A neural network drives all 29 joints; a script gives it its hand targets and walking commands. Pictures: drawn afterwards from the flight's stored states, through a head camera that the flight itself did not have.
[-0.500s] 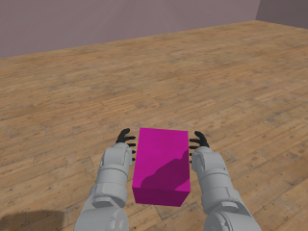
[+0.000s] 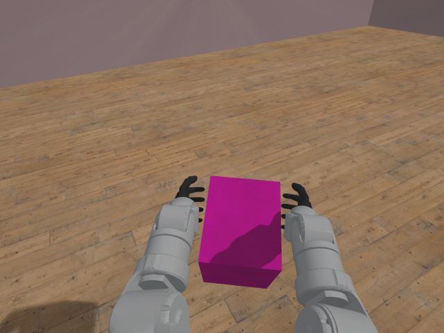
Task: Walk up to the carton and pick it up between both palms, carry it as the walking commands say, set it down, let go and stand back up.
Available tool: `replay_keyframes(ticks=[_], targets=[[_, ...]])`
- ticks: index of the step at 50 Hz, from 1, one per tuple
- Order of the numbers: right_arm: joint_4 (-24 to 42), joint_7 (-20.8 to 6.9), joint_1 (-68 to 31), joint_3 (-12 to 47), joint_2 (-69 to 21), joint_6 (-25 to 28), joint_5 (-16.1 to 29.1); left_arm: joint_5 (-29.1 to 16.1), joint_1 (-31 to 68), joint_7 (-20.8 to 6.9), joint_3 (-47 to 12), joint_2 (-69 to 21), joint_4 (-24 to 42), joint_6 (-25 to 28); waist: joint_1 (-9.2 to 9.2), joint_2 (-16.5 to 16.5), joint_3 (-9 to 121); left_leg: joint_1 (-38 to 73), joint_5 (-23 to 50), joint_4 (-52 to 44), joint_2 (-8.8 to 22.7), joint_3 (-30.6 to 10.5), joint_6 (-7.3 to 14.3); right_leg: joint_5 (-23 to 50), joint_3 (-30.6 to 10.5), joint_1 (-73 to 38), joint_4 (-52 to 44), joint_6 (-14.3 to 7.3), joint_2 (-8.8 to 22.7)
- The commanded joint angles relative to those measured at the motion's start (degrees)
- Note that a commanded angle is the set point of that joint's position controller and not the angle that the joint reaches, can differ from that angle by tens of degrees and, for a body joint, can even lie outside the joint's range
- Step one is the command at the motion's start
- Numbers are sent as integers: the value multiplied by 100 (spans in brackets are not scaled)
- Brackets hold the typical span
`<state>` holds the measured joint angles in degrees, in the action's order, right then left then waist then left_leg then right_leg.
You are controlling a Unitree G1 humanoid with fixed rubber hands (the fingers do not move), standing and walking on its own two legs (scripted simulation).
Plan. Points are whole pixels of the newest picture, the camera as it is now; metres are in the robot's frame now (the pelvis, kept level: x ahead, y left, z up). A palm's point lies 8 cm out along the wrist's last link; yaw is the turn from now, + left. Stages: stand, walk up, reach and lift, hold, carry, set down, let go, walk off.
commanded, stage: reach and lift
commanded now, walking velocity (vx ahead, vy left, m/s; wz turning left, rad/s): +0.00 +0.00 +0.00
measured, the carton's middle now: (239, 234) +0.36 +0.01 -0.01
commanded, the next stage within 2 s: hold in 0.74 s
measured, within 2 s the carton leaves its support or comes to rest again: neither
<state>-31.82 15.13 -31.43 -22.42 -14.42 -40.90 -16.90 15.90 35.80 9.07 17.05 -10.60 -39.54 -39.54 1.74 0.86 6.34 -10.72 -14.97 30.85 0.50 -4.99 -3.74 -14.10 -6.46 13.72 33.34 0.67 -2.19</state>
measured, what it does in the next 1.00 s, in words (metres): stands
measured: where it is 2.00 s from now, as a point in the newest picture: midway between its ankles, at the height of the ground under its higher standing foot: outside the picture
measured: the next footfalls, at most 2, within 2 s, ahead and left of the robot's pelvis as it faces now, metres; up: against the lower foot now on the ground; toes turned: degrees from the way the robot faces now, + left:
none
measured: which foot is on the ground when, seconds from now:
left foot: down 0.00-1.00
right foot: down 0.00-1.00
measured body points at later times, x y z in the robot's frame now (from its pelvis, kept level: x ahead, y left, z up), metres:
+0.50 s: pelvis -0.02 +0.00 +0.00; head -0.10 -0.01 +0.44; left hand +0.30 +0.12 +0.07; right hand +0.30 -0.11 +0.07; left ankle +0.03 +0.16 -0.73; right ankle +0.05 -0.12 -0.73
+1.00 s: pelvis -0.02 +0.01 +0.00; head -0.08 -0.01 +0.45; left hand +0.31 +0.12 +0.06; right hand +0.31 -0.11 +0.05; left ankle +0.03 +0.16 -0.73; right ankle +0.05 -0.12 -0.73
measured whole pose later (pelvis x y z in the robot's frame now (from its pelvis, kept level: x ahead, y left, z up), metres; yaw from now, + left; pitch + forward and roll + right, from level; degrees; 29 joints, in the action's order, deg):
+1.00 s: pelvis -0.02 +0.01 +0.00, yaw +0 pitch -8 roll +1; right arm -32.7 10.5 -29.0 -18.0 -13.6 -42.0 -19.7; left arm 16.5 29.9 7.2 17.3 -11.3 -33.8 -41.8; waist -0.4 0.9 0.9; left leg -9.3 -13.0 29.9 -0.1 -5.0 -3.2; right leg -12.1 -6.5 11.9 31.6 1.1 -1.5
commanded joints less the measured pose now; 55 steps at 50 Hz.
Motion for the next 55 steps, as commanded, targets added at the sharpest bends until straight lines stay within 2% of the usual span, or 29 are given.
replay_keyframes(ticks=[1, 2, 5, 7, 11, 12, 13, 14, 16, 17, 18, 20, 21, 24, 27, 29, 30, 31, 33, 35, 40, 42, 44, 46, 48, 50, 51, 52, 55], targets=[[-1314, -2382, -3170, 1963, -5637, -213, 923, -710, 2281, -1804, -612, -5924, -719, -215, 71, -451, 111, 38, 283, -958, -583, 385, 371, 348, 239, -810, -1246, 265, -140], [-1406, -2381, -2885, 1702, -5638, -142, 802, -751, 2567, -1836, -937, -5998, -401, -201, -141, 12, 146, 70, 324, -934, -664, 416, 292, 455, 222, -657, -1292, 199, -117], [-631, -2386, -2731, 2448, -6017, 23, 1101, -1150, 2585, -1845, -1815, -6272, 664, -66, -149, -412, 1449, 819, 1886, -749, -705, 413, 205, 2269, 273, -1211, -1037, 294, -211], [-43, -2433, -2770, 2910, -6312, 86, 1464, -1456, 2930, -1853, -2343, -6400, 1437, -30, 2, 145, 1612, 654, 2073, -699, -724, 453, 182, 2526, 217, -1470, -875, 225, -227], [968, -2391, -3912, 3692, -6452, 213, 1902, -1775, 3231, -1975, -2731, -6338, 1780, 88, 109, -443, 2878, 974, 1689, -481, -749, 330, 302, 1899, 167, -1764, -875, 370, -246], [892, -2352, -3476, 3924, -6473, 161, 1936, -2023, 3387, -1959, -3233, -6297, 2310, 162, -148, -610, 2602, 855, 1680, -498, -702, 297, 328, 1846, 227, -1716, -879, 365, -262], [702, -2373, -3487, 3833, -6566, 219, 1917, -2079, 3847, -1969, -3424, -6249, 2510, 188, -192, -117, 2596, 811, 1499, -442, -710, 298, 247, 1609, 175, -1478, -800, 272, -274], [1043, -2337, -3506, 4100, -6770, 271, 2087, -2170, 3842, -1971, -3588, -6336, 2835, 237, -131, -150, 3002, 884, 1466, -399, -764, 324, 271, 1609, 179, -1714, -748, 296, -271], [408, -2306, -3641, 3588, -6522, 182, 1736, -2006, 3755, -2002, -3123, -6284, 1932, 136, -255, -240, 1855, 228, 549, -492, -685, 275, 332, 549, 111, -1345, -855, 263, -206], [-191, -2320, -3351, 3192, -6447, 122, 1594, -1928, 4018, -2033, -2980, -6234, 1801, 105, -333, 32, 1097, -138, -166, -537, -652, 331, 316, -204, 160, -972, -904, 211, -190], [32, -2319, -3604, 3251, -6497, 157, 1537, -1713, 3558, -2038, -2671, -6107, 1378, 121, -118, -545, 1097, -144, -18, -602, -672, 294, 415, -109, 156, -1118, -1005, 295, -163], [-708, -2366, -3478, 2609, -6398, 98, 1281, -1543, 3739, -2040, -2190, -6106, 889, 88, -237, -246, 624, -420, -779, -546, -717, 408, 437, -1201, 72, -835, -1089, 166, -112], [-818, -2367, -3427, 2432, -6271, 106, 1266, -1195, 3167, -2046, -1821, -5938, 325, 56, -73, -337, 355, -240, -520, -575, -753, 404, 462, -1204, 56, -648, -1228, 175, -38], [-462, -2370, -3675, 2445, -6030, 200, 1215, -1123, 2704, -2098, -1546, -6182, -263, 34, -35, -508, 380, -388, -459, -658, -666, 406, 508, -887, 120, -916, -1260, 193, -90], [-769, -2463, -3100, 2335, -6260, 204, 1236, -1396, 3459, -2083, -2274, -6428, 769, 95, -372, -83, 746, 14, -256, -742, -637, 341, 396, -444, 190, -797, -1204, 113, -129], [-352, -2508, -3950, 2413, -6152, 275, 1343, -1305, 3472, -2098, -1977, -6503, 325, 119, -188, -221, 800, -197, -718, -744, -645, 357, 420, -943, 224, -947, -1123, 110, -173], [-406, -2526, -3702, 2382, -6174, 289, 1318, -1219, 3290, -2016, -2068, -6524, 408, 58, -185, 184, 631, -310, -742, -826, -606, 333, 394, -711, 218, -980, -1064, 25, -109], [105, -2524, -4162, 2523, -5874, 393, 1344, -1330, 3181, -2026, -2252, -6894, 301, 79, -333, 91, 1032, -143, -520, -871, -568, 203, 334, -447, 333, -954, -964, -29, -259], [-402, -2574, -3490, 2474, -6131, 418, 1403, -1591, 3908, -1952, -2824, -6899, 1185, 187, -527, 611, 1478, -238, -474, -837, -598, 272, 232, -21, 354, -1253, -866, -64, -255], [319, -2559, -4082, 2857, -6110, 465, 1636, -1844, 4036, -1948, -2969, -7128, 1360, 253, -468, 183, 1748, -117, -242, -737, -514, 204, 232, 47, 426, -1280, -776, -35, -314], [-206, -2527, -3313, 2655, -6150, 246, 1392, -1443, 2957, -1911, -2373, -6845, 649, 60, -395, 114, 874, -100, -220, -826, -561, 246, 317, -176, 354, -951, -969, 22, -239], [331, -2519, -3489, 3048, -6238, 332, 1564, -1557, 2987, -1931, -2584, -6937, 954, 103, -322, -305, 1728, 253, 406, -691, -590, 254, 334, 401, 383, -1276, -956, 56, -282], [143, -2523, -3173, 3032, -6327, 257, 1615, -1582, 3068, -1890, -2696, -6895, 1161, 72, -246, 394, 1893, 192, 519, -745, -652, 251, 258, 636, 332, -1301, -852, 14, -248], [800, -2542, -3441, 3406, -6136, 235, 1770, -1540, 2308, -1931, -2652, -7016, 732, -20, -209, 109, 1409, 236, 807, -772, -638, 285, 285, 886, 340, -1205, -926, 84, -255], [526, -2551, -3385, 3410, -6498, 166, 1859, -1671, 2903, -1943, -2705, -6677, 1444, 69, -167, -285, 2143, 311, 687, -652, -646, 248, 348, 737, 318, -1454, -879, 189, -262], [573, -2509, -3133, 3518, -6522, 170, 1786, -1836, 3190, -1992, -2974, -6787, 1761, 90, -250, -192, 2013, 298, 779, -644, -658, 266, 321, 815, 309, -1331, -912, 155, -276], [714, -2486, -3492, 3485, -6321, 74, 1745, -1642, 2596, -1968, -2606, -6646, 1064, -28, -170, -655, 1770, 321, 536, -655, -614, 229, 407, 563, 293, -1239, -961, 211, -255], [248, -2474, -2975, 3246, -6287, 43, 1645, -1634, 2648, -1960, -2677, -6668, 1070, -82, -291, -117, 1453, 301, 584, -725, -654, 247, 341, 610, 260, -1097, -987, 116, -233], [792, -2523, -3417, 3609, -6374, 129, 1904, -1778, 2796, -1951, -2860, -6911, 1276, -13, -178, -120, 1846, 201, 694, -650, -620, 243, 345, 755, 290, -1369, -871, 109, -265]])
